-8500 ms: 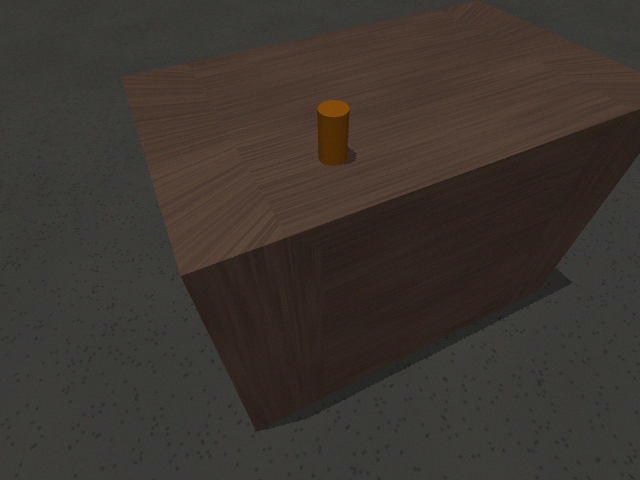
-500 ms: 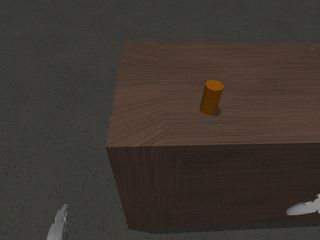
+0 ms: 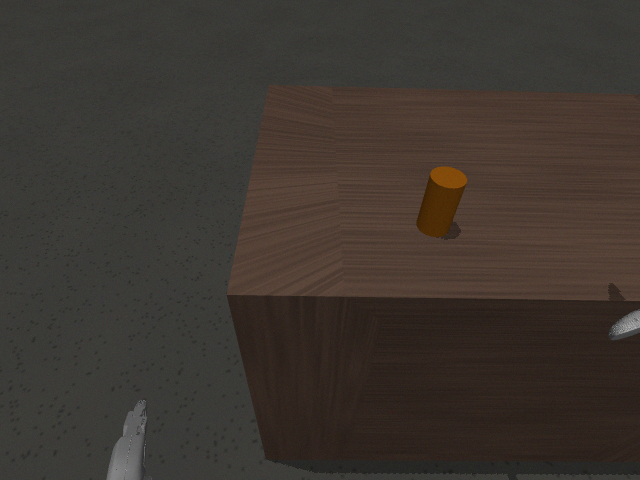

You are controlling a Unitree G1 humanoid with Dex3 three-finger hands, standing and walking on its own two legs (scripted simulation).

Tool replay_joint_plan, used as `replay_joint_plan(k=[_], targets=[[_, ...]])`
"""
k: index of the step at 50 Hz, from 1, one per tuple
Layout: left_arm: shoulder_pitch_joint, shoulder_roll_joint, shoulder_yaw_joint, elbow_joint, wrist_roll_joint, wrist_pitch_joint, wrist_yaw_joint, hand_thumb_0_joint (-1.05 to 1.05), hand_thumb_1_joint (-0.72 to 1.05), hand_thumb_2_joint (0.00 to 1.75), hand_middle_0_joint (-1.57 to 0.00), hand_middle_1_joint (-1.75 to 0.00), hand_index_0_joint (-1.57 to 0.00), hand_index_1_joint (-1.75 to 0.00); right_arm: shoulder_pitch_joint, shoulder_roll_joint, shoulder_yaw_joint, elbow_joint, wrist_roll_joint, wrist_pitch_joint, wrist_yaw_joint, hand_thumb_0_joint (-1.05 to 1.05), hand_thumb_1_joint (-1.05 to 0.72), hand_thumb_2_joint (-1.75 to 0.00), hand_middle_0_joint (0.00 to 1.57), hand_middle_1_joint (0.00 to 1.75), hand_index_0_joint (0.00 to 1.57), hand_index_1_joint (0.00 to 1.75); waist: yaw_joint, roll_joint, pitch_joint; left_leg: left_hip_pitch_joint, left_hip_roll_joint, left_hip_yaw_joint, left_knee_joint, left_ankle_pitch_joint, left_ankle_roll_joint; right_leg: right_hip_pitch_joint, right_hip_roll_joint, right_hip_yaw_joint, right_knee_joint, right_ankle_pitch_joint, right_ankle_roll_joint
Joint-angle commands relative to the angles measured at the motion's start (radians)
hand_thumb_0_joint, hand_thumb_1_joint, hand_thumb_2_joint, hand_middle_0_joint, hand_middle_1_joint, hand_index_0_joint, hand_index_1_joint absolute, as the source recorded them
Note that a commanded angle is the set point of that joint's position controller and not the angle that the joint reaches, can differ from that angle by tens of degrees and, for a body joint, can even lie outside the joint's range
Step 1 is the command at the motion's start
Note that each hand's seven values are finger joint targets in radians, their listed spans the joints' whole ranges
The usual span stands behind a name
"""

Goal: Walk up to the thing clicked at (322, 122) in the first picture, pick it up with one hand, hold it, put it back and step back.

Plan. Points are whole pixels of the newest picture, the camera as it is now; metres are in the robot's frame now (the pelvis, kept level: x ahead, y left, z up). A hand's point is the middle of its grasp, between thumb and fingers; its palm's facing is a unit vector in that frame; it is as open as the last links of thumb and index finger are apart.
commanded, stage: go down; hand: right
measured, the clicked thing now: (440, 202) +0.51 -0.17 +0.08
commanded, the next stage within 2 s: none
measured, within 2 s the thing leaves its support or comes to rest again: neither
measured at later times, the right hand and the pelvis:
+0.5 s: hand out of the picture +0.35 -0.33 +0.20, palm faces +0.14 +0.99 -0.05, open 17.6 cm; pelvis +0.00 +0.00 +0.00, yaw +0 degrees
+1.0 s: hand (631, 185) +0.41 -0.34 +0.20, palm faces +0.11 +0.99 +0.00, open 17.7 cm; pelvis +0.01 -0.01 -0.01, yaw +1 degrees
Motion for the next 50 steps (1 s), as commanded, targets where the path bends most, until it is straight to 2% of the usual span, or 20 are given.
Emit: replay_joint_plan(k=[1, 3, 6, 10, 11, 13, 15, 16, 17, 19, 24, 26, 28, 33, 37, 41, 42, 44, 48, 50], targets=[[-0.103, 0.154, 0.020, -0.167, -0.003, -0.066, 0.013, 0.00, -0.55, 0.04, -0.05, -0.05, -0.05, -0.05, -0.360, -0.348, -0.107, -0.121, 0.042, -0.004, 0.061, 0.00, 0.60, -0.03, 0.04, 0.05, 0.04, 0.05, -0.022, -0.030, -0.185, -0.001, -0.036, 0.048, -0.039, 0.270, 0.016, 0.073, 0.019, -0.024, -0.036, 0.270, -0.029], [-0.091, 0.193, 0.052, -0.189, -0.003, -0.069, 0.019, 0.00, -0.55, 0.05, -0.05, -0.05, -0.04, -0.05, -0.362, -0.383, -0.127, -0.071, 0.039, 0.015, 0.074, 0.00, 0.59, -0.03, 0.03, 0.05, 0.04, 0.05, -0.020, -0.007, -0.227, 0.006, -0.034, 0.043, -0.033, 0.301, 0.015, 0.092, 0.021, -0.028, -0.022, 0.297, -0.032], [-0.077, 0.198, 0.045, -0.219, -0.002, -0.076, 0.017, 0.00, -0.55, 0.05, -0.05, -0.05, -0.04, -0.05, -0.373, -0.398, -0.136, -0.046, 0.042, 0.028, 0.089, 0.00, 0.59, -0.03, 0.04, 0.05, 0.04, 0.05, -0.037, -0.002, -0.243, 0.022, -0.037, 0.044, -0.022, 0.323, 0.016, 0.084, 0.017, -0.027, -0.012, 0.337, -0.031], [-0.078, 0.153, 0.007, -0.183, -0.004, -0.076, 0.010, 0.00, -0.55, 0.05, -0.05, -0.05, -0.04, -0.06, -0.437, -0.392, -0.114, -0.052, 0.049, 0.039, 0.105, 0.00, 0.60, -0.03, 0.04, 0.05, 0.04, 0.05, -0.034, -0.044, -0.199, -0.008, -0.039, 0.036, -0.028, 0.265, 0.022, 0.048, 0.014, -0.030, -0.016, 0.277, -0.031], [-0.081, 0.133, -0.014, -0.171, -0.004, -0.077, 0.007, 0.00, -0.55, 0.05, -0.05, -0.05, -0.04, -0.06, -0.441, -0.392, -0.111, -0.045, 0.046, 0.039, 0.107, 0.00, 0.59, -0.03, 0.04, 0.05, 0.04, 0.05, -0.030, -0.055, -0.197, -0.017, -0.038, 0.031, -0.029, 0.253, 0.022, 0.046, 0.016, -0.034, -0.015, 0.256, -0.033], [-0.087, 0.184, 0.024, -0.200, -0.002, -0.083, 0.018, 0.00, -0.56, 0.06, -0.05, -0.05, -0.04, -0.06, -0.500, -0.425, -0.117, -0.057, 0.044, 0.046, 0.111, 0.00, 0.59, -0.03, 0.04, 0.05, 0.04, 0.05, -0.011, -0.066, -0.232, -0.021, -0.041, 0.028, -0.027, 0.249, 0.025, 0.064, 0.014, -0.031, -0.017, 0.253, -0.033], [-0.065, 0.183, 0.018, -0.179, -0.001, -0.088, 0.022, 0.00, -0.56, 0.05, -0.05, -0.05, -0.04, -0.06, -0.556, -0.449, -0.125, -0.039, 0.049, 0.056, 0.117, 0.00, 0.56, -0.03, 0.05, 0.05, 0.05, 0.05, 0.001, -0.073, -0.236, -0.030, -0.040, 0.027, -0.029, 0.246, 0.023, 0.067, 0.017, -0.032, -0.012, 0.234, -0.035], [-0.061, 0.202, 0.029, -0.181, -0.002, -0.093, 0.030, 0.00, -0.56, 0.06, -0.05, -0.05, -0.04, -0.06, -0.586, -0.461, -0.125, -0.009, 0.050, 0.067, 0.123, 0.00, 0.56, -0.03, 0.04, 0.05, 0.04, 0.05, 0.016, -0.060, -0.245, -0.036, -0.037, 0.023, -0.028, 0.266, 0.021, 0.077, 0.020, -0.033, -0.006, 0.241, -0.039], [-0.063, 0.168, -0.004, -0.152, -0.002, -0.096, 0.030, 0.00, -0.56, 0.06, -0.05, -0.05, -0.04, -0.06, -0.619, -0.475, -0.128, 0.014, 0.055, 0.075, 0.128, 0.00, 0.54, -0.03, 0.05, 0.05, 0.05, 0.04, 0.011, -0.060, -0.228, -0.041, -0.032, 0.019, -0.031, 0.262, 0.016, 0.061, 0.026, -0.038, 0.002, 0.223, -0.043], [-0.067, 0.199, 0.017, -0.178, -0.002, -0.109, 0.042, 0.00, -0.57, 0.06, -0.05, -0.05, -0.04, -0.06, -0.691, -0.515, -0.129, 0.038, 0.050, 0.089, 0.140, 0.00, 0.57, -0.04, 0.04, 0.05, 0.04, 0.05, 0.028, -0.068, -0.260, -0.051, -0.029, 0.015, -0.028, 0.254, 0.017, 0.068, 0.028, -0.037, 0.004, 0.204, -0.045], [-0.035, 0.152, -0.050, -0.141, -0.003, -0.119, 0.040, 0.00, -0.56, 0.06, -0.05, -0.05, -0.04, -0.06, -0.749, -0.521, -0.082, 0.226, 0.039, 0.139, 0.183, 0.00, 0.57, -0.03, 0.04, 0.05, 0.05, 0.05, 0.031, -0.079, -0.230, -0.082, -0.030, 0.021, -0.019, 0.250, 0.019, 0.024, 0.027, -0.034, 0.016, 0.206, -0.043], [-0.018, 0.192, -0.019, -0.143, -0.003, -0.124, 0.043, 0.00, -0.56, 0.05, -0.05, -0.05, -0.05, -0.06, -0.782, -0.554, -0.095, 0.278, 0.049, 0.152, 0.200, 0.00, 0.60, -0.04, 0.04, 0.05, 0.04, 0.05, 0.035, -0.073, -0.255, -0.081, -0.035, 0.028, -0.010, 0.264, 0.019, 0.018, 0.021, -0.026, 0.021, 0.230, -0.040], [-0.029, 0.184, -0.036, -0.146, -0.002, -0.130, 0.042, 0.00, -0.56, 0.05, -0.05, -0.05, -0.05, -0.06, -0.817, -0.553, -0.077, 0.331, 0.046, 0.163, 0.213, 0.00, 0.61, -0.04, 0.04, 0.05, 0.04, 0.05, 0.041, -0.072, -0.263, -0.106, -0.040, 0.031, -0.001, 0.262, 0.021, 0.023, 0.014, -0.021, 0.030, 0.248, -0.037], [-0.047, 0.217, -0.019, -0.181, -0.001, -0.133, 0.048, 0.00, -0.55, 0.05, -0.05, -0.06, -0.05, -0.06, -0.868, -0.613, -0.093, 0.421, 0.032, 0.141, 0.221, 0.00, 0.61, -0.04, 0.03, 0.05, 0.04, 0.05, 0.040, -0.014, -0.293, -0.110, -0.040, 0.026, 0.004, 0.226, 0.020, -0.016, 0.014, -0.019, 0.042, 0.191, -0.044], [-0.059, 0.206, -0.042, -0.214, 0.000, -0.128, 0.045, 0.00, -0.55, 0.05, -0.05, -0.06, -0.05, -0.06, -0.913, -0.672, -0.109, 0.430, 0.020, 0.106, 0.218, 0.00, 0.61, -0.04, 0.04, 0.05, 0.05, 0.05, 0.017, -0.055, -0.345, -0.086, -0.039, 0.018, 0.021, 0.245, 0.024, -0.025, 0.016, -0.023, 0.059, 0.224, -0.038], [-0.049, 0.177, -0.071, -0.201, -0.001, -0.122, 0.048, 0.00, -0.55, 0.06, -0.05, -0.06, -0.05, -0.06, -0.916, -0.663, -0.087, 0.496, 0.015, 0.096, 0.222, 0.00, 0.61, -0.04, 0.04, 0.05, 0.04, 0.05, 0.030, -0.093, -0.321, -0.109, -0.045, 0.016, 0.021, 0.218, 0.029, -0.046, 0.010, -0.024, 0.061, 0.202, -0.034], [-0.051, 0.214, -0.038, -0.211, 0.000, -0.120, 0.051, 0.00, -0.55, 0.06, -0.05, -0.06, -0.05, -0.06, -0.938, -0.679, -0.092, 0.452, 0.012, 0.090, 0.220, 0.00, 0.60, -0.04, 0.04, 0.05, 0.05, 0.05, 0.032, -0.100, -0.369, -0.104, -0.045, 0.014, 0.022, 0.226, 0.030, -0.021, 0.010, -0.025, 0.060, 0.210, -0.035], [-0.029, 0.166, -0.088, -0.200, 0.001, -0.117, 0.047, 0.00, -0.55, 0.05, -0.05, -0.06, -0.05, -0.06, -0.927, -0.662, -0.082, 0.499, 0.009, 0.092, 0.224, 0.00, 0.60, -0.04, 0.04, 0.05, 0.05, 0.05, 0.036, -0.104, -0.342, -0.107, -0.044, 0.014, 0.024, 0.250, 0.029, -0.041, 0.012, -0.029, 0.071, 0.237, -0.036], [-0.013, 0.211, -0.044, -0.239, 0.002, -0.120, 0.053, 0.00, -0.55, 0.06, -0.05, -0.06, -0.05, -0.06, -0.965, -0.687, -0.087, 0.432, 0.011, 0.084, 0.224, 0.00, 0.61, -0.04, 0.04, 0.05, 0.05, 0.05, 0.045, -0.144, -0.425, -0.124, -0.053, 0.022, 0.040, 0.294, 0.031, 0.046, 0.000, -0.020, 0.098, 0.362, -0.028], [0.037, 0.205, -0.049, -0.207, 0.002, -0.113, 0.051, 0.00, -0.55, 0.06, -0.05, -0.06, -0.05, -0.06, -0.950, -0.675, -0.082, 0.476, 0.015, 0.090, 0.227, 0.00, 0.60, -0.04, 0.04, 0.05, 0.05, 0.05, 0.059, -0.135, -0.377, -0.148, -0.059, 0.028, 0.040, 0.297, 0.031, 0.034, -0.006, -0.016, 0.103, 0.399, -0.026]])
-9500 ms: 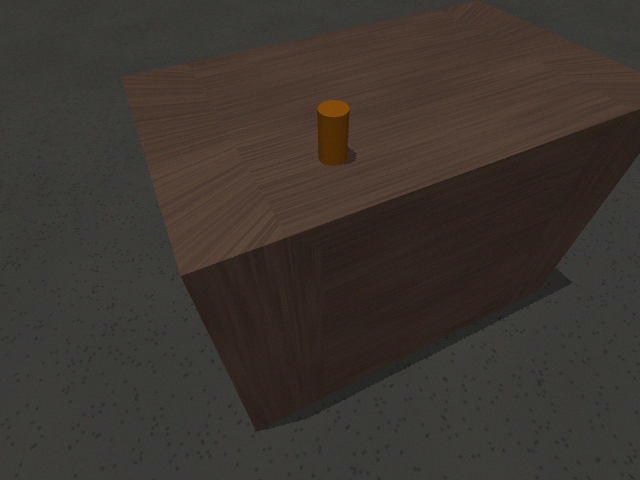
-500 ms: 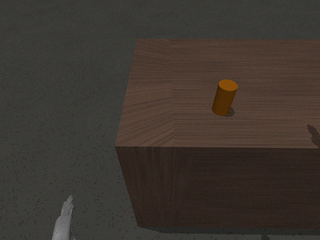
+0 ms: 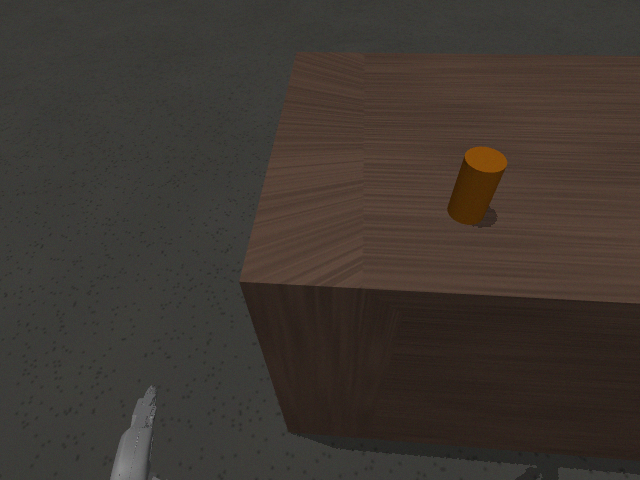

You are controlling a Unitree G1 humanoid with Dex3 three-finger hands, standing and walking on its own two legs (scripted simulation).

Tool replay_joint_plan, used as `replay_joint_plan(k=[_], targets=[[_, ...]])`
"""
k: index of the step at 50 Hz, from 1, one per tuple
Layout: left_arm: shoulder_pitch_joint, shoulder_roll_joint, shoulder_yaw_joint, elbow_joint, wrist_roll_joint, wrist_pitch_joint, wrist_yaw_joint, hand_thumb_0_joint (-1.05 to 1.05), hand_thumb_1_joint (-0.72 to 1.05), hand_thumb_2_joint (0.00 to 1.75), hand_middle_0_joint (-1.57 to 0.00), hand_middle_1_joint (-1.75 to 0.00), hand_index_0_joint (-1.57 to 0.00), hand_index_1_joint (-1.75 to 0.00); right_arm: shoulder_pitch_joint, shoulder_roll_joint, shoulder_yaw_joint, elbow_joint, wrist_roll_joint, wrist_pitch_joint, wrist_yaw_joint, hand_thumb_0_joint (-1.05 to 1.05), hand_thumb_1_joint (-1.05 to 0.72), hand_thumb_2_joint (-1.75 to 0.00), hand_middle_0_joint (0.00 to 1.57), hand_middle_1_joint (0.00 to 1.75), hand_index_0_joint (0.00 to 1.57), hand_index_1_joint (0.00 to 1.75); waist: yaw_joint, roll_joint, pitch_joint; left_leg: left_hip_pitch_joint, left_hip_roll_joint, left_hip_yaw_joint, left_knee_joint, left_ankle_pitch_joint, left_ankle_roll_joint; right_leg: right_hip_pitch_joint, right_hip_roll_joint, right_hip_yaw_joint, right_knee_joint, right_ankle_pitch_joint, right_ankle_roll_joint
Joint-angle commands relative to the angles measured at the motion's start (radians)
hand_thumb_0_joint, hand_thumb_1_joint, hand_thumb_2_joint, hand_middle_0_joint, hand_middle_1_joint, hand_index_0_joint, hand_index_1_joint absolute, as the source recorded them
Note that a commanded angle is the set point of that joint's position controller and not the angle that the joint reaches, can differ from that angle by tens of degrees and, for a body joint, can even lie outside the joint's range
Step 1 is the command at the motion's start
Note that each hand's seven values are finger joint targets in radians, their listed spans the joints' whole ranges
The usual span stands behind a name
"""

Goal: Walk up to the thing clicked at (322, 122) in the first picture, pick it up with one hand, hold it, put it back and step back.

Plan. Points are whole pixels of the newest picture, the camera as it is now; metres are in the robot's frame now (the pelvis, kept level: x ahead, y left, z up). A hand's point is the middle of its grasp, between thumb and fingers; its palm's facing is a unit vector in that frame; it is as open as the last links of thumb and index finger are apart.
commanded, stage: go down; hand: right
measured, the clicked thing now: (474, 187) +0.50 -0.17 +0.08
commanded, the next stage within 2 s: approach in 1.38 s
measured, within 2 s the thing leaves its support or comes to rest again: neither
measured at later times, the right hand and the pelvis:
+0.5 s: hand out of the picture +0.41 -0.35 +0.21, palm faces +0.13 +0.99 +0.01, open 17.7 cm; pelvis +0.01 +0.00 +0.00, yaw +0 degrees
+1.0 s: hand out of the picture +0.43 -0.36 +0.23, palm faces +0.15 +0.99 +0.01, open 17.7 cm; pelvis +0.00 -0.01 -0.01, yaw +0 degrees
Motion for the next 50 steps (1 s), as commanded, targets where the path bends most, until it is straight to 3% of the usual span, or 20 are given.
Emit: replay_joint_plan(k=[1, 5, 6, 7, 9, 11, 13, 14, 15, 16, 20, 24, 27, 28, 31, 34, 39, 44, 46, 50], targets=[[-0.030, 0.133, 0.042, -0.141, -0.002, -0.046, 0.007, 0.00, -0.55, 0.06, -0.05, -0.06, -0.05, -0.06, -0.399, -0.369, -0.056, -0.211, 0.031, -0.063, 0.006, 0.00, 0.58, -0.04, 0.05, 0.05, 0.05, 0.05, -0.013, -0.148, -0.304, 0.047, -0.035, 0.043, -0.028, 0.309, 0.035, 0.218, 0.017, -0.004, -0.025, 0.448, -0.022], [-0.034, 0.163, 0.078, -0.145, -0.003, -0.041, 0.008, 0.00, -0.55, 0.06, -0.05, -0.05, -0.05, -0.06, -0.412, -0.380, -0.056, -0.206, 0.028, -0.060, 0.011, 0.00, 0.60, -0.04, 0.05, 0.05, 0.05, 0.05, 0.000, -0.143, -0.312, 0.027, -0.035, 0.041, -0.020, 0.319, 0.035, 0.235, 0.015, -0.004, -0.014, 0.469, -0.023], [-0.009, 0.150, 0.064, -0.131, -0.002, -0.040, 0.004, 0.00, -0.56, 0.06, -0.05, -0.06, -0.05, -0.06, -0.413, -0.364, -0.039, -0.200, 0.025, -0.060, 0.013, 0.00, 0.60, -0.05, 0.04, 0.05, 0.05, 0.05, 0.009, -0.156, -0.303, 0.016, -0.037, 0.041, -0.020, 0.315, 0.037, 0.236, 0.012, -0.004, -0.015, 0.478, -0.020], [-0.055, 0.138, 0.049, -0.165, -0.004, -0.044, 0.002, 0.00, -0.55, 0.05, -0.05, -0.06, -0.05, -0.06, -0.442, -0.388, -0.058, -0.238, 0.027, -0.068, 0.013, 0.00, 0.59, -0.04, 0.05, 0.05, 0.05, 0.05, -0.008, -0.150, -0.336, 0.040, -0.033, 0.039, -0.021, 0.317, 0.035, 0.230, 0.017, -0.006, -0.010, 0.453, -0.025], [-0.024, 0.147, 0.071, -0.119, -0.004, -0.041, 0.010, 0.00, -0.55, 0.06, -0.05, -0.05, -0.05, -0.06, -0.461, -0.410, -0.067, -0.222, 0.026, -0.066, 0.015, 0.00, 0.61, -0.04, 0.04, 0.05, 0.05, 0.05, 0.001, -0.134, -0.323, 0.045, -0.028, 0.032, -0.021, 0.316, 0.032, 0.203, 0.026, -0.014, -0.020, 0.379, -0.033], [-0.042, 0.132, 0.048, -0.153, -0.005, -0.044, 0.006, 0.00, -0.55, 0.06, -0.05, -0.06, -0.05, -0.06, -0.434, -0.388, -0.052, -0.173, 0.022, -0.061, 0.020, 0.00, 0.61, -0.04, 0.04, 0.05, 0.05, 0.05, 0.009, -0.114, -0.299, 0.050, -0.025, 0.030, -0.025, 0.305, 0.031, 0.171, 0.030, -0.015, -0.023, 0.338, -0.037], [-0.081, 0.141, 0.047, -0.185, -0.005, -0.048, 0.009, 0.00, -0.55, 0.06, -0.05, -0.06, -0.05, -0.06, -0.449, -0.423, -0.066, -0.170, 0.013, -0.064, 0.017, 0.00, 0.60, -0.04, 0.05, 0.05, 0.05, 0.05, -0.010, -0.103, -0.324, 0.074, -0.022, 0.029, -0.022, 0.307, 0.030, 0.159, 0.033, -0.018, -0.022, 0.330, -0.038], [-0.043, 0.136, 0.044, -0.163, -0.004, -0.041, 0.010, 0.00, -0.55, 0.06, -0.05, -0.06, -0.05, -0.06, -0.449, -0.417, -0.063, -0.132, 0.012, -0.060, 0.019, 0.00, 0.61, -0.05, 0.04, 0.05, 0.04, 0.05, 0.003, -0.086, -0.310, 0.063, -0.024, 0.030, -0.018, 0.321, 0.030, 0.154, 0.031, -0.016, -0.020, 0.346, -0.039], [-0.062, 0.141, 0.050, -0.180, -0.006, -0.040, 0.009, 0.00, -0.55, 0.06, -0.05, -0.06, -0.05, -0.06, -0.473, -0.429, -0.063, -0.184, 0.012, -0.065, 0.021, 0.00, 0.61, -0.05, 0.04, 0.05, 0.05, 0.05, -0.009, -0.129, -0.337, 0.066, -0.024, 0.028, -0.015, 0.318, 0.033, 0.172, 0.030, -0.015, -0.021, 0.354, -0.034], [-0.058, 0.151, 0.057, -0.206, -0.005, -0.044, 0.011, 0.00, -0.55, 0.06, -0.05, -0.06, -0.05, -0.06, -0.459, -0.409, -0.049, -0.118, 0.011, -0.059, 0.024, 0.00, 0.60, -0.05, 0.04, 0.05, 0.04, 0.05, 0.016, -0.114, -0.315, 0.041, -0.029, 0.034, -0.013, 0.314, 0.034, 0.184, 0.024, -0.011, -0.014, 0.377, -0.031], [-0.015, 0.132, 0.040, -0.154, 0.000, -0.037, 0.004, 0.00, -0.55, 0.06, -0.05, -0.06, -0.05, -0.06, -0.473, -0.437, -0.058, -0.099, -0.001, -0.060, 0.024, 0.00, 0.61, -0.04, 0.04, 0.05, 0.05, 0.05, 0.002, -0.135, -0.315, 0.035, -0.026, 0.029, -0.005, 0.338, 0.034, 0.172, 0.026, -0.015, 0.000, 0.413, -0.030], [-0.073, 0.137, 0.043, -0.211, 0.000, -0.047, 0.003, 0.00, -0.55, 0.06, -0.05, -0.05, -0.05, -0.06, -0.523, -0.439, -0.040, -0.093, -0.012, -0.073, 0.024, 0.00, 0.61, -0.04, 0.04, 0.05, 0.05, 0.05, 0.023, -0.126, -0.340, 0.030, -0.026, 0.026, -0.008, 0.318, 0.032, 0.168, 0.028, -0.016, 0.004, 0.363, -0.036], [-0.020, 0.153, 0.059, -0.182, 0.001, -0.042, 0.008, 0.00, -0.55, 0.06, -0.05, -0.06, -0.05, -0.06, -0.550, -0.463, -0.050, -0.115, -0.009, -0.079, 0.026, 0.00, 0.61, -0.05, 0.04, 0.05, 0.04, 0.05, 0.025, -0.157, -0.367, 0.025, -0.029, 0.027, -0.004, 0.322, 0.035, 0.192, 0.024, -0.011, 0.006, 0.385, -0.029], [-0.036, 0.134, 0.029, -0.196, 0.002, -0.045, 0.002, 0.00, -0.55, 0.06, -0.05, -0.06, -0.05, -0.06, -0.541, -0.454, -0.048, -0.073, -0.009, -0.079, 0.026, 0.00, 0.60, -0.05, 0.04, 0.05, 0.05, 0.05, 0.018, -0.148, -0.347, 0.025, -0.032, 0.033, -0.001, 0.321, 0.034, 0.178, 0.021, -0.008, 0.012, 0.402, -0.028], [-0.005, 0.160, 0.067, -0.160, 0.005, -0.041, 0.007, 0.00, -0.55, 0.06, -0.05, -0.06, -0.05, -0.06, -0.542, -0.473, -0.046, -0.056, -0.019, -0.077, 0.022, 0.00, 0.61, -0.04, 0.04, 0.05, 0.04, 0.05, 0.023, -0.154, -0.328, 0.018, -0.030, 0.030, 0.002, 0.324, 0.035, 0.161, 0.024, -0.015, 0.014, 0.386, -0.029], [-0.036, 0.147, 0.049, -0.189, 0.005, -0.046, 0.000, 0.00, -0.55, 0.06, -0.05, -0.06, -0.05, -0.06, -0.557, -0.457, -0.032, -0.003, -0.028, -0.076, 0.024, 0.00, 0.61, -0.05, 0.04, 0.05, 0.04, 0.05, 0.034, -0.138, -0.322, -0.005, -0.035, 0.032, 0.006, 0.323, 0.037, 0.155, 0.018, -0.010, 0.019, 0.404, -0.027], [-0.031, 0.163, 0.061, -0.189, 0.009, -0.044, -0.005, 0.00, -0.55, 0.06, -0.05, -0.05, -0.05, -0.06, -0.617, -0.514, -0.052, -0.033, -0.033, -0.092, 0.025, 0.00, 0.61, -0.05, 0.04, 0.06, 0.04, 0.06, 0.029, -0.183, -0.361, -0.010, -0.040, 0.035, 0.012, 0.310, 0.041, 0.178, 0.011, 0.000, 0.026, 0.449, -0.017], [-0.063, 0.140, 0.038, -0.201, 0.008, -0.045, -0.005, 0.00, -0.55, 0.05, -0.05, -0.06, -0.05, -0.06, -0.641, -0.521, -0.045, -0.029, -0.048, -0.098, 0.022, 0.00, 0.61, -0.04, 0.04, 0.05, 0.04, 0.05, 0.024, -0.173, -0.399, 0.030, -0.030, 0.022, 0.014, 0.331, 0.036, 0.147, 0.023, -0.014, 0.032, 0.379, -0.030], [-0.050, 0.161, 0.050, -0.225, 0.008, -0.047, 0.002, 0.00, -0.55, 0.06, -0.05, -0.06, -0.05, -0.06, -0.640, -0.506, -0.033, 0.016, -0.044, -0.089, 0.026, 0.00, 0.61, -0.04, 0.04, 0.05, 0.04, 0.05, 0.048, -0.146, -0.373, 0.006, -0.034, 0.029, 0.007, 0.303, 0.035, 0.148, 0.020, -0.010, 0.026, 0.349, -0.031], [-0.027, 0.149, 0.038, -0.215, 0.011, -0.047, -0.005, 0.00, -0.55, 0.05, -0.05, -0.06, -0.05, -0.06, -0.642, -0.512, -0.026, 0.052, -0.059, -0.085, 0.019, 0.00, 0.61, -0.04, 0.04, 0.05, 0.04, 0.05, 0.042, -0.164, -0.350, -0.018, -0.039, 0.034, 0.012, 0.301, 0.040, 0.141, 0.016, -0.007, 0.028, 0.378, -0.024]])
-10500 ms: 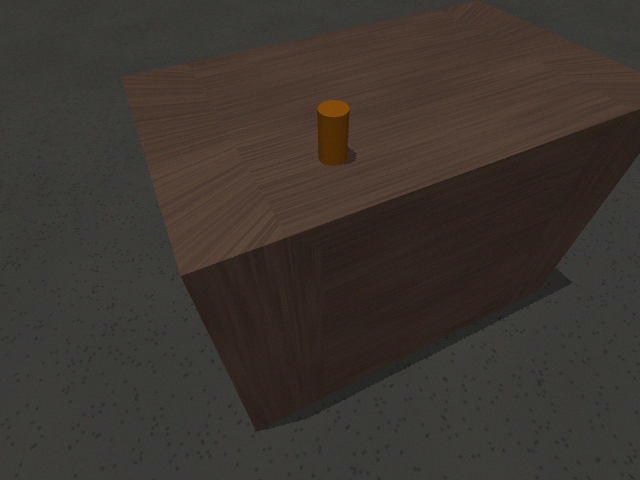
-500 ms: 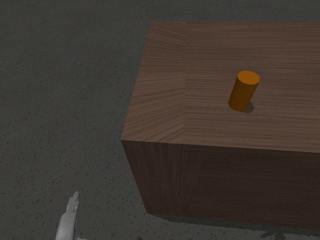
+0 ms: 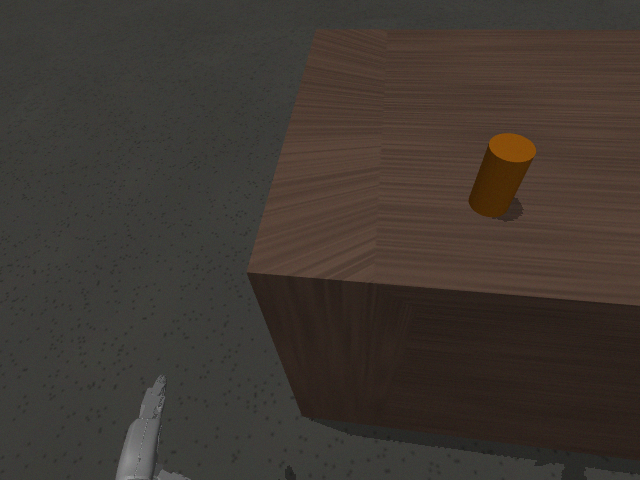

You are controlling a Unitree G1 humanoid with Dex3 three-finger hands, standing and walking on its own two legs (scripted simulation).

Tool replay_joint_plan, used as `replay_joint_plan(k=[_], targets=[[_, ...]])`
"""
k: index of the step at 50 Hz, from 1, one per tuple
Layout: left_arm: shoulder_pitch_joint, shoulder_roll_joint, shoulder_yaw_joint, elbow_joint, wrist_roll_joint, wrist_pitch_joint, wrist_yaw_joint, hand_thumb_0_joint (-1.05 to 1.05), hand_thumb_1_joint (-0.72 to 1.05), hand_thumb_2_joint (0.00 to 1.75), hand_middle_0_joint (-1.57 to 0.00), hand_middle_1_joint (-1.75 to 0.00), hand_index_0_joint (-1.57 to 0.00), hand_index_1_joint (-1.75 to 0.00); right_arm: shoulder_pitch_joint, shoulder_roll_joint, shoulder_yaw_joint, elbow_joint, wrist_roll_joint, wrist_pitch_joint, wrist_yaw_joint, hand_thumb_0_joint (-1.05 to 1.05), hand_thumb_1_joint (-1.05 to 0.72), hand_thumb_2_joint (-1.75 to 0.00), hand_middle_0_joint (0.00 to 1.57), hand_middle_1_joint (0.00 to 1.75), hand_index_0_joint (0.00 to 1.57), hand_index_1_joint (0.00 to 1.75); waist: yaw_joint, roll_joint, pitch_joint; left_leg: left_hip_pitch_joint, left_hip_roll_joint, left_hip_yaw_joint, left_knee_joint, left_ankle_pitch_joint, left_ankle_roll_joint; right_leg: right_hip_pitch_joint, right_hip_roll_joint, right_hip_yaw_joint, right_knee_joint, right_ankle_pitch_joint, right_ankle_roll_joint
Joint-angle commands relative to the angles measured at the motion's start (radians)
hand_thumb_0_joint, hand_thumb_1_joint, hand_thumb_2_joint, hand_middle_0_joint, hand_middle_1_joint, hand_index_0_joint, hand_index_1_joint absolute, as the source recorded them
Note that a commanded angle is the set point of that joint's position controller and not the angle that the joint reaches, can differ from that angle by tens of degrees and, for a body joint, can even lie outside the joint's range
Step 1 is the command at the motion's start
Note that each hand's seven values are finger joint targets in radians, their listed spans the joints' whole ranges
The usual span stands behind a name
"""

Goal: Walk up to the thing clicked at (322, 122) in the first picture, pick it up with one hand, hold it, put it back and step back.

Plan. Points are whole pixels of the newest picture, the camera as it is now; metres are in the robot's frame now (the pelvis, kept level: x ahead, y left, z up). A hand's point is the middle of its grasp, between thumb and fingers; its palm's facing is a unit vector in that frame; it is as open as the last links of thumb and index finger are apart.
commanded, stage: go down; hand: right
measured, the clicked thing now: (499, 177) +0.50 -0.17 +0.09
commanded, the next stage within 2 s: approach in 0.38 s
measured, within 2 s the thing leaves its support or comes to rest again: neither
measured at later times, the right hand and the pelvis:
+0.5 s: hand out of the picture +0.43 -0.37 +0.23, palm faces +0.16 +0.99 +0.00, open 17.8 cm; pelvis +0.00 +0.00 +0.00, yaw +0 degrees
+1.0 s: hand (578, 183) +0.47 -0.25 +0.11, palm faces +0.03 +1.00 +0.05, open 17.6 cm; pelvis -0.01 +0.00 -0.02, yaw +1 degrees
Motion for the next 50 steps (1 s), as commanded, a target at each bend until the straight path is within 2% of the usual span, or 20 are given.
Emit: replay_joint_plan(k=[1, 4, 7, 11, 13, 15, 16, 18, 19, 22, 23, 26, 28, 32, 34, 37, 41, 44, 48, 50], targets=[[-0.009, 0.147, 0.056, -0.138, -0.001, -0.048, 0.009, 0.00, -0.55, 0.06, -0.05, -0.05, -0.05, -0.06, -0.402, -0.341, -0.029, -0.160, 0.019, -0.053, 0.001, 0.00, 0.61, -0.05, 0.04, 0.05, 0.04, 0.05, -0.002, -0.160, -0.312, 0.050, -0.036, 0.037, -0.029, 0.305, 0.047, 0.248, 0.017, -0.005, -0.046, 0.434, -0.014], [-0.016, 0.132, 0.042, -0.137, 0.003, -0.050, 0.003, 0.00, -0.55, 0.06, -0.05, -0.05, -0.05, -0.06, -0.425, -0.352, -0.035, -0.204, 0.015, -0.061, -0.001, 0.00, 0.61, -0.04, 0.04, 0.05, 0.04, 0.05, -0.016, -0.192, -0.344, 0.066, -0.036, 0.036, -0.026, 0.309, 0.047, 0.256, 0.018, -0.008, -0.043, 0.435, -0.011], [-0.009, 0.150, 0.062, -0.138, 0.000, -0.046, 0.003, 0.00, -0.55, 0.05, -0.05, -0.05, -0.05, -0.06, -0.404, -0.337, -0.026, -0.203, 0.017, -0.058, 0.003, 0.00, 0.61, -0.04, 0.04, 0.05, 0.04, 0.05, -0.014, -0.177, -0.356, 0.075, -0.033, 0.030, -0.025, 0.335, 0.046, 0.260, 0.023, -0.014, -0.040, 0.427, -0.017], [-0.032, 0.175, 0.086, -0.159, -0.003, -0.049, 0.009, 0.00, -0.55, 0.06, -0.05, -0.05, -0.05, -0.06, -0.428, -0.379, -0.050, -0.229, 0.024, -0.059, 0.002, 0.00, 0.61, -0.05, 0.04, 0.05, 0.04, 0.05, -0.013, -0.180, -0.378, 0.076, -0.034, 0.033, -0.023, 0.335, 0.046, 0.277, 0.020, -0.008, -0.040, 0.445, -0.014], [-0.023, 0.139, 0.050, -0.130, -0.002, -0.044, 0.002, 0.00, -0.55, 0.06, -0.05, -0.05, -0.04, -0.06, -0.402, -0.362, -0.040, -0.211, 0.018, -0.060, 0.000, 0.00, 0.61, -0.04, 0.04, 0.05, 0.05, 0.05, -0.025, -0.184, -0.336, 0.080, -0.034, 0.033, -0.029, 0.309, 0.048, 0.234, 0.023, -0.011, -0.050, 0.404, -0.017], [-0.047, 0.157, 0.075, -0.169, -0.004, -0.052, 0.007, 0.00, -0.55, 0.06, -0.05, -0.05, -0.05, -0.06, -0.390, -0.365, -0.049, -0.177, 0.017, -0.057, -0.006, 0.00, 0.61, -0.04, 0.04, 0.05, 0.05, 0.05, -0.011, -0.151, -0.325, 0.092, -0.028, 0.026, -0.037, 0.291, 0.045, 0.208, 0.029, -0.017, -0.052, 0.340, -0.024], [-0.036, 0.160, 0.073, -0.145, -0.005, -0.049, 0.006, 0.00, -0.55, 0.05, -0.05, -0.05, -0.05, -0.05, -0.387, -0.368, -0.055, -0.208, 0.026, -0.061, -0.003, 0.00, 0.61, -0.04, 0.04, 0.05, 0.04, 0.05, -0.025, -0.150, -0.335, 0.095, -0.032, 0.034, -0.033, 0.287, 0.046, 0.210, 0.025, -0.011, -0.059, 0.347, -0.022], [-0.046, 0.131, 0.040, -0.164, -0.003, -0.049, 0.003, 0.00, -0.55, 0.05, -0.05, -0.05, -0.05, -0.06, -0.357, -0.358, -0.044, -0.172, 0.012, -0.059, -0.002, 0.00, 0.61, -0.04, 0.04, 0.05, 0.04, 0.05, -0.024, -0.166, -0.320, 0.089, -0.030, 0.028, -0.034, 0.291, 0.046, 0.210, 0.027, -0.017, -0.053, 0.353, -0.021], [-0.020, 0.136, 0.052, -0.148, -0.004, -0.048, 0.004, 0.00, -0.54, 0.05, -0.05, -0.05, -0.05, -0.05, -0.357, -0.342, -0.039, -0.160, 0.018, -0.059, 0.002, 0.00, 0.61, -0.04, 0.04, 0.05, 0.04, 0.05, -0.011, -0.146, -0.312, 0.075, -0.032, 0.030, -0.031, 0.296, 0.046, 0.210, 0.024, -0.014, -0.050, 0.363, -0.021], [-0.022, 0.160, 0.074, -0.162, -0.004, -0.050, 0.010, 0.00, -0.55, 0.06, -0.05, -0.05, -0.04, -0.06, -0.414, -0.386, -0.063, -0.271, 0.027, -0.074, 0.003, 0.00, 0.61, -0.04, 0.04, 0.05, 0.04, 0.05, -0.019, -0.181, -0.419, 0.110, -0.027, 0.023, -0.020, 0.361, 0.043, 0.272, 0.028, -0.017, -0.035, 0.428, -0.021], [-0.009, 0.148, 0.059, -0.162, -0.003, -0.051, 0.011, 0.00, -0.55, 0.06, -0.05, -0.05, -0.04, -0.06, -0.412, -0.366, -0.046, -0.238, 0.022, -0.068, 0.005, 0.00, 0.61, -0.05, 0.04, 0.05, 0.04, 0.05, -0.003, -0.194, -0.385, 0.081, -0.029, 0.024, -0.020, 0.364, 0.044, 0.280, 0.026, -0.017, -0.030, 0.457, -0.018], [-0.014, 0.123, 0.042, -0.115, -0.004, -0.047, 0.007, 0.00, -0.56, 0.05, -0.05, -0.06, -0.05, -0.06, -0.392, -0.319, -0.025, -0.277, 0.031, -0.061, 0.010, 0.00, 0.57, -0.04, 0.04, 0.05, 0.04, 0.04, -0.018, -0.237, -0.393, 0.059, -0.034, 0.027, -0.022, 0.350, 0.049, 0.311, 0.019, -0.010, -0.028, 0.514, -0.011], [-0.042, 0.166, 0.085, -0.116, -0.001, -0.051, 0.011, 0.00, -0.55, 0.05, -0.05, -0.06, -0.05, -0.06, -0.383, -0.295, -0.016, -0.261, 0.042, -0.057, 0.010, 0.00, 0.59, -0.04, 0.04, 0.05, 0.04, 0.04, -0.006, -0.221, -0.359, 0.049, -0.036, 0.034, -0.028, 0.319, 0.050, 0.292, 0.015, -0.006, -0.038, 0.484, -0.009], [-0.033, 0.155, 0.071, -0.142, -0.001, -0.062, 0.005, 0.00, -0.55, 0.04, -0.06, -0.06, -0.05, -0.06, -0.339, -0.190, 0.030, -0.211, 0.049, -0.064, 0.002, 0.00, 0.57, -0.04, 0.04, 0.04, 0.04, 0.04, 0.017, -0.139, -0.307, 0.046, -0.036, 0.035, -0.029, 0.304, 0.044, 0.234, 0.020, -0.010, -0.046, 0.389, -0.021], [-0.036, 0.141, 0.059, -0.162, -0.002, -0.063, 0.000, 0.00, -0.55, 0.04, -0.06, -0.06, -0.06, -0.06, -0.354, -0.157, 0.046, -0.224, 0.053, -0.079, -0.005, 0.00, 0.58, -0.05, 0.04, 0.05, 0.05, 0.05, 0.012, -0.140, -0.329, 0.023, -0.040, 0.038, -0.021, 0.294, 0.043, 0.269, 0.011, -0.003, -0.040, 0.433, -0.015], [0.032, 0.131, 0.063, -0.115, 0.001, -0.059, -0.006, 0.00, -0.55, 0.04, -0.06, -0.06, -0.05, -0.06, -0.307, -0.077, 0.064, -0.200, 0.069, -0.101, -0.023, 0.00, 0.56, -0.05, 0.04, 0.05, 0.05, 0.05, 0.026, -0.114, -0.298, 0.009, -0.038, 0.033, -0.009, 0.311, 0.038, 0.239, 0.016, -0.009, -0.031, 0.414, -0.019], [-0.006, 0.126, 0.064, -0.160, 0.008, -0.058, -0.023, 0.00, -0.53, 0.03, -0.06, -0.06, -0.06, -0.06, -0.317, -0.029, 0.068, -0.208, 0.062, -0.158, -0.078, 0.00, 0.54, -0.06, 0.04, 0.05, 0.04, 0.05, 0.030, -0.100, -0.286, -0.018, -0.032, 0.021, 0.013, 0.264, 0.034, 0.178, 0.025, -0.017, -0.012, 0.306, -0.026], [0.017, 0.132, 0.091, -0.173, 0.013, -0.052, -0.035, 0.00, -0.53, 0.03, -0.06, -0.06, -0.07, -0.06, -0.372, -0.051, 0.037, -0.299, 0.058, -0.221, -0.127, 0.00, 0.54, -0.06, 0.04, 0.05, 0.04, 0.05, 0.025, -0.132, -0.382, -0.031, -0.033, 0.016, 0.060, 0.290, 0.032, 0.194, 0.023, -0.014, 0.039, 0.346, -0.021], [0.003, 0.136, 0.121, -0.179, 0.023, -0.043, -0.059, 0.00, -0.55, 0.04, -0.06, -0.07, -0.07, -0.06, -0.421, -0.042, 0.010, -0.352, 0.042, -0.299, -0.189, 0.00, 0.57, -0.04, 0.04, 0.04, 0.04, 0.04, 0.022, -0.194, -0.498, -0.091, -0.035, 0.007, 0.140, 0.341, 0.035, 0.203, 0.014, -0.004, 0.127, 0.509, -0.008], [-0.048, 0.162, 0.141, -0.248, 0.026, -0.037, -0.064, 0.00, -0.55, 0.04, -0.06, -0.07, -0.07, -0.06, -0.433, -0.051, -0.014, -0.317, 0.032, -0.318, -0.229, 0.00, 0.58, -0.04, 0.04, 0.04, 0.04, 0.04, 0.028, -0.182, -0.527, -0.085, -0.034, 0.006, 0.162, 0.345, 0.034, 0.184, 0.013, -0.003, 0.154, 0.500, -0.007]])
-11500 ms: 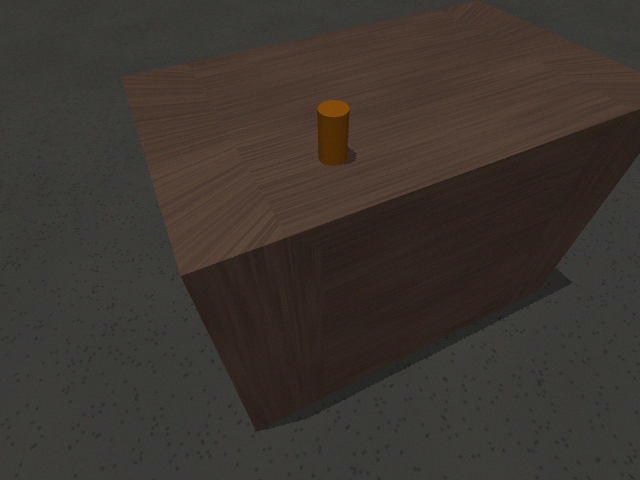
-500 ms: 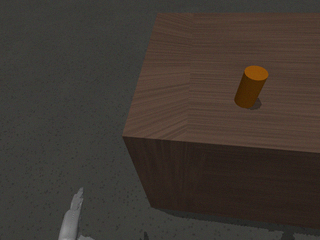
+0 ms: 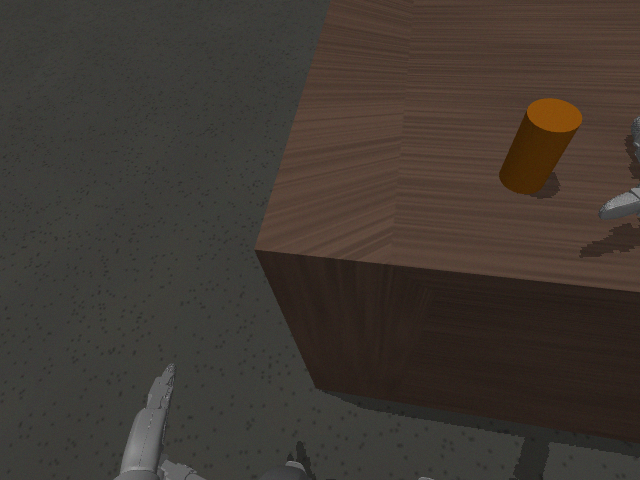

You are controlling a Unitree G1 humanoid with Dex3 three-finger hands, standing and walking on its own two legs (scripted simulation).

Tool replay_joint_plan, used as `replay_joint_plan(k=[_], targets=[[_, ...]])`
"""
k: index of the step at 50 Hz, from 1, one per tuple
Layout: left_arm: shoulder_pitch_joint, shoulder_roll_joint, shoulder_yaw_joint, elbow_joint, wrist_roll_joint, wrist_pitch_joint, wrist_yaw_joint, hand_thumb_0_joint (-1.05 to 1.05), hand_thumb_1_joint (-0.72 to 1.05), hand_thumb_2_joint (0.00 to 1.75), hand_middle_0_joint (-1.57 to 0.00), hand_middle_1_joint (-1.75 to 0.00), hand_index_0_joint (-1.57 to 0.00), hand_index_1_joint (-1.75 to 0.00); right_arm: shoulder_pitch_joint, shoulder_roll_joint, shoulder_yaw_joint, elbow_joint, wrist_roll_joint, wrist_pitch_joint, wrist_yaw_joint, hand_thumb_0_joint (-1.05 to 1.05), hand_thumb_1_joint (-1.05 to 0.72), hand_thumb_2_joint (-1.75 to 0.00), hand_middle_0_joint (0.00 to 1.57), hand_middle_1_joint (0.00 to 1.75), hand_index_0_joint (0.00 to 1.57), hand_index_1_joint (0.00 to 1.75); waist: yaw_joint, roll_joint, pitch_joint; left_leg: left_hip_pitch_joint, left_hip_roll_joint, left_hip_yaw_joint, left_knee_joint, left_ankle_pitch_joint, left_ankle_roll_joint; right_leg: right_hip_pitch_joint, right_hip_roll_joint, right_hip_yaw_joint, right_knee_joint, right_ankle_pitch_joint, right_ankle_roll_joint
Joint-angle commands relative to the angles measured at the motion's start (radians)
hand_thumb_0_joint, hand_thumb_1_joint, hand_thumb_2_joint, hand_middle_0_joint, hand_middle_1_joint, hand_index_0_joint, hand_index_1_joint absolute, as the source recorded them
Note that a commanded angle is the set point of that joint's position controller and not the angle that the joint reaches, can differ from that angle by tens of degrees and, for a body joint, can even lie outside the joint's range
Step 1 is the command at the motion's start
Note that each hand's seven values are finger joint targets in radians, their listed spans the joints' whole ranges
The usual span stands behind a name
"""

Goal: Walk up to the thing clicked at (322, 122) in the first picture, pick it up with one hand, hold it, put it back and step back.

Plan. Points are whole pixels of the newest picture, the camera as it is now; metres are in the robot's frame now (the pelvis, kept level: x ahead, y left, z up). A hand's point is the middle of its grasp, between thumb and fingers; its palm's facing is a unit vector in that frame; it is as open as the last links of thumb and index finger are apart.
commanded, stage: close in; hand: right
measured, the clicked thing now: (536, 149) +0.50 -0.18 +0.11
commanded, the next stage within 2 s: rest palm in 0.56 s
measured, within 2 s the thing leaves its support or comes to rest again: leaves its support in 1.68 s
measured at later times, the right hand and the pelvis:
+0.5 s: hand (557, 138) +0.50 -0.20 +0.12, palm faces +0.10 +0.99 +0.02, open 17.8 cm; pelvis +0.00 +0.00 -0.02, yaw +0 degrees
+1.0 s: hand (530, 140) +0.50 -0.17 +0.12, palm faces +0.13 +0.99 +0.01, open 16.9 cm; pelvis -0.01 +0.01 -0.02, yaw +0 degrees
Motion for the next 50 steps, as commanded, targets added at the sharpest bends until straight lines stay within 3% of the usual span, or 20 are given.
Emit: replay_joint_plan(k=[1, 2, 4, 7, 8, 13, 16, 19, 21, 27, 32, 34, 37, 38, 40, 41, 42, 45, 48, 50], targets=[[-0.042, 0.184, 0.106, -0.222, 0.000, -0.028, -0.005, 0.00, -0.55, 0.05, -0.06, -0.07, -0.07, -0.06, -0.531, -0.343, -0.076, -0.271, 0.005, -0.132, -0.082, 0.00, 0.60, -0.04, 0.04, 0.05, 0.04, 0.05, -0.005, -0.194, -0.543, 0.081, -0.034, 0.028, 0.021, 0.376, 0.037, 0.328, 0.015, 0.012, 0.020, 0.535, -0.006], [-0.049, 0.151, 0.073, -0.246, 0.000, -0.022, -0.017, 0.00, -0.55, 0.05, -0.06, -0.07, -0.07, -0.06, -0.534, -0.313, -0.064, -0.266, -0.005, -0.138, -0.098, 0.00, 0.59, -0.05, 0.04, 0.05, 0.04, 0.05, -0.009, -0.208, -0.555, 0.085, -0.033, 0.026, 0.026, 0.374, 0.038, 0.324, 0.015, 0.009, 0.027, 0.532, -0.006], [-0.045, 0.150, 0.077, -0.330, -0.004, -0.011, -0.026, 0.00, -0.55, 0.05, -0.06, -0.07, -0.07, -0.06, -0.575, -0.305, -0.057, -0.325, -0.021, -0.153, -0.126, 0.00, 0.60, -0.05, 0.03, 0.05, 0.03, 0.05, -0.008, -0.222, -0.662, 0.133, -0.031, 0.022, 0.037, 0.416, 0.037, 0.356, 0.018, 0.003, 0.042, 0.548, -0.006], [0.068, 0.146, 0.085, -0.288, -0.009, 0.023, -0.044, 0.00, -0.54, 0.04, -0.06, -0.07, -0.07, -0.06, -0.479, -0.301, -0.067, -0.248, -0.044, -0.134, -0.167, 0.00, 0.61, -0.05, 0.02, 0.05, 0.03, 0.05, -0.016, -0.201, -0.563, 0.155, -0.026, 0.020, 0.043, 0.437, 0.034, 0.252, 0.028, -0.013, 0.032, 0.483, -0.010], [0.038, 0.141, 0.085, -0.323, -0.011, 0.026, -0.051, 0.00, -0.54, 0.04, -0.06, -0.07, -0.07, -0.06, -0.463, -0.241, -0.047, -0.203, -0.043, -0.125, -0.178, 0.00, 0.61, -0.05, 0.02, 0.05, 0.03, 0.05, -0.001, -0.167, -0.516, 0.135, -0.030, 0.028, 0.038, 0.407, 0.034, 0.232, 0.024, -0.009, 0.021, 0.448, -0.011], [0.060, 0.123, 0.095, -0.336, -0.012, 0.040, -0.079, 0.00, -0.54, 0.04, -0.06, -0.07, -0.07, -0.06, -0.475, -0.163, -0.004, -0.206, -0.059, -0.123, -0.208, 0.00, 0.61, -0.05, 0.02, 0.05, 0.03, 0.05, 0.014, -0.159, -0.444, 0.041, -0.037, 0.038, 0.037, 0.322, 0.038, 0.229, 0.013, -0.003, 0.021, 0.407, -0.013], [0.027, 0.177, 0.152, -0.389, -0.017, 0.044, -0.078, 0.00, -0.54, 0.04, -0.06, -0.06, -0.07, -0.06, -0.520, -0.191, -0.018, -0.266, -0.061, -0.123, -0.221, 0.00, 0.61, -0.05, 0.02, 0.05, 0.02, 0.05, 0.014, -0.104, -0.512, 0.126, -0.026, 0.020, 0.049, 0.368, 0.026, 0.179, 0.023, -0.017, 0.029, 0.342, -0.030], [0.082, 0.137, 0.130, -0.381, -0.023, 0.051, -0.084, 0.00, -0.54, 0.04, -0.06, -0.06, -0.06, -0.06, -0.505, -0.086, 0.036, -0.214, -0.057, -0.104, -0.222, 0.00, 0.61, -0.05, 0.02, 0.05, 0.03, 0.05, 0.033, -0.083, -0.448, 0.083, -0.032, 0.031, 0.049, 0.351, 0.027, 0.178, 0.023, -0.012, 0.026, 0.335, -0.030], [0.082, 0.121, 0.112, -0.386, -0.024, 0.053, -0.090, 0.00, -0.55, 0.04, -0.06, -0.06, -0.06, -0.06, -0.550, -0.111, 0.025, -0.274, -0.059, -0.106, -0.232, 0.00, 0.61, -0.05, 0.03, 0.05, 0.03, 0.05, 0.016, -0.118, -0.493, 0.075, -0.031, 0.028, 0.057, 0.375, 0.028, 0.218, 0.023, -0.012, 0.034, 0.385, -0.026], [0.081, 0.148, 0.157, -0.372, -0.017, 0.060, -0.095, 0.00, -0.53, 0.04, -0.05, -0.06, -0.06, -0.06, -0.566, -0.072, 0.040, -0.261, -0.070, -0.100, -0.263, 0.00, 0.61, -0.05, 0.02, 0.05, 0.02, 0.05, 0.029, -0.126, -0.488, 0.031, -0.032, 0.035, 0.065, 0.327, 0.035, 0.234, 0.020, -0.007, 0.035, 0.373, -0.020], [0.081, 0.133, 0.145, -0.403, -0.020, 0.067, -0.102, 0.00, -0.54, 0.04, -0.05, -0.06, -0.06, -0.06, -0.580, -0.053, 0.047, -0.310, -0.072, -0.099, -0.282, 0.00, 0.61, -0.06, 0.01, 0.06, 0.02, 0.06, 0.015, -0.113, -0.548, 0.093, -0.028, 0.025, 0.073, 0.425, 0.028, 0.240, 0.028, -0.017, 0.054, 0.431, -0.024], [0.092, 0.160, 0.172, -0.386, -0.020, 0.074, -0.102, 0.00, -0.61, 0.09, -0.05, -0.04, -0.03, -0.07, -0.553, -0.060, 0.033, -0.290, -0.075, -0.093, -0.293, 0.00, 0.60, -0.09, 0.02, 0.06, 0.02, 0.06, 0.021, -0.091, -0.526, 0.122, -0.022, 0.019, 0.075, 0.459, 0.025, 0.197, 0.032, -0.022, 0.049, 0.412, -0.027], [0.076, 0.117, 0.134, -0.403, -0.022, 0.078, -0.109, 0.00, -0.61, 0.09, -0.05, -0.04, -0.03, -0.07, -0.527, 0.014, 0.068, -0.248, -0.075, -0.088, -0.304, 0.00, 0.58, -0.08, 0.03, 0.06, 0.04, 0.06, 0.013, -0.076, -0.462, 0.089, -0.030, 0.032, 0.058, 0.357, 0.029, 0.181, 0.029, -0.017, 0.024, 0.346, -0.025], [0.029, 0.125, 0.136, -0.455, -0.027, 0.075, -0.107, 0.00, -0.61, 0.09, -0.05, -0.05, -0.03, -0.07, -0.540, -0.021, 0.046, -0.308, -0.074, -0.094, -0.311, 0.00, 0.58, -0.07, 0.04, 0.06, 0.05, 0.06, -0.001, -0.079, -0.516, 0.108, -0.029, 0.032, 0.061, 0.358, 0.031, 0.204, 0.028, -0.016, 0.020, 0.356, -0.023], [0.105, 0.120, 0.141, -0.399, -0.019, 0.083, -0.107, 0.00, -0.60, 0.09, -0.05, -0.05, -0.04, -0.07, -0.528, 0.017, 0.072, -0.262, -0.080, -0.097, -0.316, 0.00, 0.59, -0.06, 0.05, 0.06, 0.06, 0.06, 0.024, -0.101, -0.465, 0.058, -0.034, 0.035, 0.054, 0.311, 0.034, 0.212, 0.025, -0.016, 0.014, 0.331, -0.021], [0.074, 0.114, 0.129, -0.441, -0.021, 0.080, -0.109, 0.00, -0.60, 0.08, -0.05, -0.05, -0.04, -0.07, -0.540, 0.024, 0.080, -0.299, -0.079, -0.100, -0.320, 0.00, 0.57, -0.06, 0.06, 0.06, 0.07, 0.06, 0.006, -0.092, -0.474, 0.074, -0.035, 0.036, 0.054, 0.308, 0.034, 0.212, 0.025, -0.014, 0.006, 0.335, -0.019], [0.081, 0.111, 0.137, -0.435, -0.020, 0.079, -0.109, 0.00, -0.56, 0.06, -0.05, -0.06, -0.05, -0.06, -0.564, 0.017, 0.072, -0.338, -0.076, -0.105, -0.323, 0.00, 0.58, -0.03, 0.14, 0.10, 0.15, 0.10, 0.007, -0.106, -0.507, 0.089, -0.032, 0.029, 0.058, 0.340, 0.032, 0.228, 0.027, -0.020, 0.017, 0.353, -0.021], [0.114, 0.120, 0.150, -0.391, -0.019, 0.082, -0.107, 0.00, -0.55, 0.05, -0.05, -0.06, -0.05, -0.06, -0.511, 0.037, 0.076, -0.232, -0.082, -0.090, -0.336, 0.00, 0.59, -0.10, 0.36, 0.24, 0.37, 0.24, 0.035, -0.057, -0.392, 0.030, -0.033, 0.028, 0.048, 0.284, 0.030, 0.166, 0.026, -0.018, 0.010, 0.279, -0.029], [0.048, 0.142, 0.165, -0.446, -0.012, 0.074, -0.096, 0.00, -0.54, 0.05, -0.05, -0.06, -0.05, -0.05, -0.711, -0.053, 0.055, -0.396, -0.093, -0.119, -0.351, 0.00, 0.57, -0.17, 0.53, 0.36, 0.53, 0.36, 0.032, -0.119, -0.535, 0.063, -0.029, 0.022, 0.051, 0.288, 0.031, 0.240, 0.024, -0.016, 0.021, 0.288, -0.028], [0.100, 0.136, 0.165, -0.409, -0.015, 0.075, -0.093, 0.00, -0.54, 0.05, -0.05, -0.06, -0.05, -0.05, -0.615, -0.023, 0.064, -0.260, -0.099, -0.099, -0.354, 0.00, 0.53, -0.21, 0.61, 0.42, 0.62, 0.42, 0.046, -0.076, -0.453, 0.056, -0.031, 0.028, 0.043, 0.287, 0.028, 0.197, 0.028, -0.017, 0.025, 0.269, -0.032]])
